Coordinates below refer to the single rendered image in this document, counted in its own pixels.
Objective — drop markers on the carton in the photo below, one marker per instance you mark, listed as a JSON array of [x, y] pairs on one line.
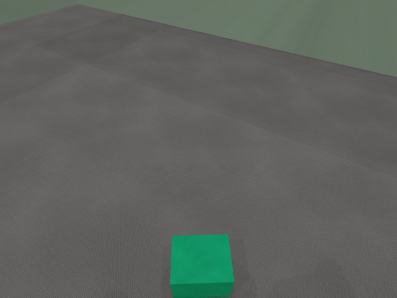
[[201, 266]]

